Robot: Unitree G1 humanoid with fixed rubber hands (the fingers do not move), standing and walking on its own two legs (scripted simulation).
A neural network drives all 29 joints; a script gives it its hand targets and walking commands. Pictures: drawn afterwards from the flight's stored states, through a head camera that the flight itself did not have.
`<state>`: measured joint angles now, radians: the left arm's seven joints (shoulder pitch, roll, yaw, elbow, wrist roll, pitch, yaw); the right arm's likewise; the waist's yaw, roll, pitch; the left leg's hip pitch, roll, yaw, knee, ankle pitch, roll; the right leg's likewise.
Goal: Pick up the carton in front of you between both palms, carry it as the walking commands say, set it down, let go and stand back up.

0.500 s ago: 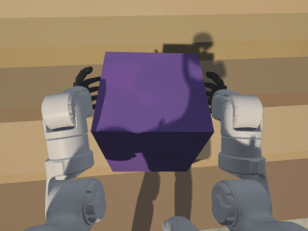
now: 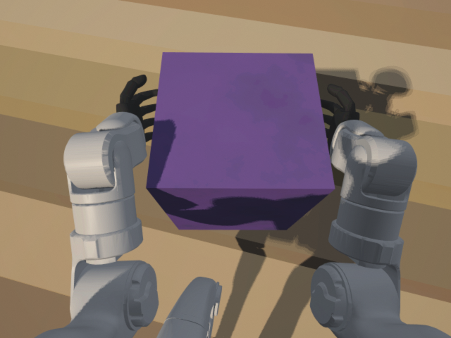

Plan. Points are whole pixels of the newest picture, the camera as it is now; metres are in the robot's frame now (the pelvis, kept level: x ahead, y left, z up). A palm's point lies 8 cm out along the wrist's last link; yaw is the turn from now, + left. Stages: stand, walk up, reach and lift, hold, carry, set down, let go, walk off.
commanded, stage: carry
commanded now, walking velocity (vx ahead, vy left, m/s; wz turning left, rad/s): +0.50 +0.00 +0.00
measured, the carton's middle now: (234, 155) +0.40 +0.07 +0.09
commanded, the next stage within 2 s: none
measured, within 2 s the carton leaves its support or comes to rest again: neither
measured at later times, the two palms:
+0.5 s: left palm out of the picture +0.70 +0.09 +0.31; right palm out of the picture +0.62 -0.20 +0.30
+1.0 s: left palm out of the picture +0.93 +0.10 +0.31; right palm out of the picture +0.89 -0.20 +0.30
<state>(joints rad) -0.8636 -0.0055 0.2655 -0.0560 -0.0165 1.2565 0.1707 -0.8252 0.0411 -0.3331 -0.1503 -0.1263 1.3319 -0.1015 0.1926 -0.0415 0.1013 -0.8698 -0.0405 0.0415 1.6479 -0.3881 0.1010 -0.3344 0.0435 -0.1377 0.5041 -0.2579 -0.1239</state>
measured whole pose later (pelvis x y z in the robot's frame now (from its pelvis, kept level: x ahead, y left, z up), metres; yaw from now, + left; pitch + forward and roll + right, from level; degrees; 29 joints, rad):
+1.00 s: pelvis +0.53 -0.01 +0.17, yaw -4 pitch +5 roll +3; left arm -0.81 0.03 0.31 0.10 0.02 1.28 0.13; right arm -0.84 0.04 -0.24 0.10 -0.10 1.33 -0.15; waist -0.05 -0.01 0.03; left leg -0.84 -0.06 0.20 1.17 -0.45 0.17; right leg -0.24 -0.02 0.00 1.01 -0.26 -0.03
